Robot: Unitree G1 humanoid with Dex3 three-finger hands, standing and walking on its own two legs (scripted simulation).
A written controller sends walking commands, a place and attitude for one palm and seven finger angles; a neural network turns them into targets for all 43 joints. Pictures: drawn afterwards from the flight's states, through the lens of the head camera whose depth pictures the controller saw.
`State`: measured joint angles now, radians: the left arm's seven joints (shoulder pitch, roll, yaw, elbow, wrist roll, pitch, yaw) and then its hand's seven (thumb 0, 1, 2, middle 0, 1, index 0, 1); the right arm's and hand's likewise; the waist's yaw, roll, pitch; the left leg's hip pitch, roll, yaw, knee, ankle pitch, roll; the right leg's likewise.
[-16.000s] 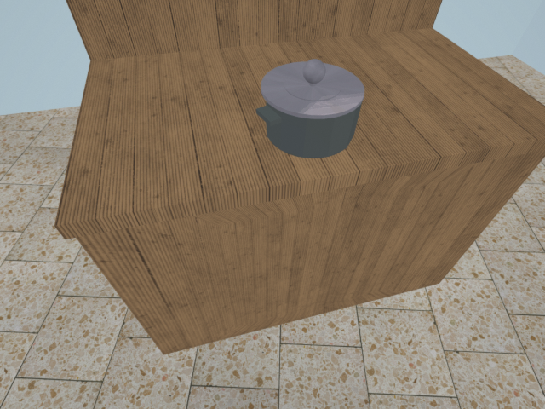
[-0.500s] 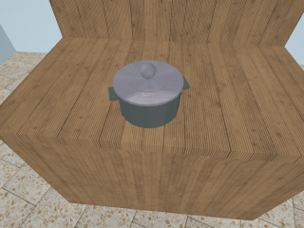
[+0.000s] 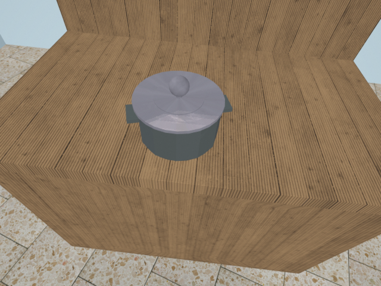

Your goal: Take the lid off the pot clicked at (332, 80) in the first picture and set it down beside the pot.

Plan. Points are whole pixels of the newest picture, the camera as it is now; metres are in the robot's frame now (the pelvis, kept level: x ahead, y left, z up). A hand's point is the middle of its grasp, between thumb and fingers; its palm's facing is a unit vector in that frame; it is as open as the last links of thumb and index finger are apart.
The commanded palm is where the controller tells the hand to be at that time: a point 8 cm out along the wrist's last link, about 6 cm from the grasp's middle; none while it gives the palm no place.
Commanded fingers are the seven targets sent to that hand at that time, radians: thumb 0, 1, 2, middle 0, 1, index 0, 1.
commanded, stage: look again from close up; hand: left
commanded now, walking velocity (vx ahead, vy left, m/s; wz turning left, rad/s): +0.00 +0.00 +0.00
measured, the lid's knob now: (179, 86) +0.48 +0.07 +0.17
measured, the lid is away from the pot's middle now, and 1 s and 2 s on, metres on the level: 0.00 0.00 0.00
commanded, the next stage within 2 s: lift the closed hand beside the body in 0.24 s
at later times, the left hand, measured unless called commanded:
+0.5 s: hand out of the picture +0.13 +0.20 -0.07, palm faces +0.19 -0.94 -0.29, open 6.9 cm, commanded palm +0.08 +0.24 -0.03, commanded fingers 0.00 0.90 0.90 -0.60 -0.73 -0.60 -0.73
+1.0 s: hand out of the picture +0.10 +0.21 +0.05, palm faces +0.30 -0.89 -0.35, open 3.0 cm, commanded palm +0.04 +0.24 +0.09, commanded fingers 0.00 0.90 0.90 -1.30 -1.50 -1.30 -1.50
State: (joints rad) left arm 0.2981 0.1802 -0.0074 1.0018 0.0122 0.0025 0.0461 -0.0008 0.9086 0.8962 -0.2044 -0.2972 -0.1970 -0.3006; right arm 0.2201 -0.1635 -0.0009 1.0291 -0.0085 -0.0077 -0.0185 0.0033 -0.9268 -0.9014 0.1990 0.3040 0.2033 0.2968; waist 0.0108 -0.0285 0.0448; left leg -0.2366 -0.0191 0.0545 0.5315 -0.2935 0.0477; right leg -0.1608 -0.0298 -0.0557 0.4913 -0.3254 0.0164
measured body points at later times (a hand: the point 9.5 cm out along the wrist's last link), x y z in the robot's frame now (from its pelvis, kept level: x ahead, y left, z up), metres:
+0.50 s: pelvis -0.01 +0.01 +0.00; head -0.02 +0.00 +0.45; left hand +0.11 +0.25 -0.05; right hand +0.09 -0.23 -0.13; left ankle -0.01 +0.08 -0.74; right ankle -0.04 -0.13 -0.73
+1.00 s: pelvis -0.04 -0.03 +0.01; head -0.06 -0.04 +0.46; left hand +0.07 +0.25 +0.07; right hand +0.17 -0.23 -0.06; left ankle -0.01 +0.08 -0.74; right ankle -0.04 -0.13 -0.74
